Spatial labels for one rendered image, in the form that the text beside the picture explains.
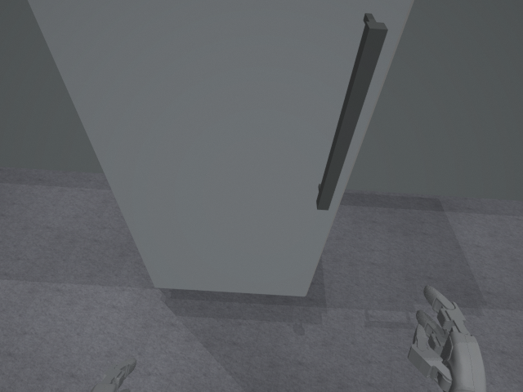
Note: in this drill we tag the handle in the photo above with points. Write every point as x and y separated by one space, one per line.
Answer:
366 60

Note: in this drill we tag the left robot hand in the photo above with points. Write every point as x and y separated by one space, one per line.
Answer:
114 377

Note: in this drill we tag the right robot hand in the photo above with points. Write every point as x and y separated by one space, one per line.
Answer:
453 359

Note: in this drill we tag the fridge door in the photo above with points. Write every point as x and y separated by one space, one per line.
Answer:
213 121

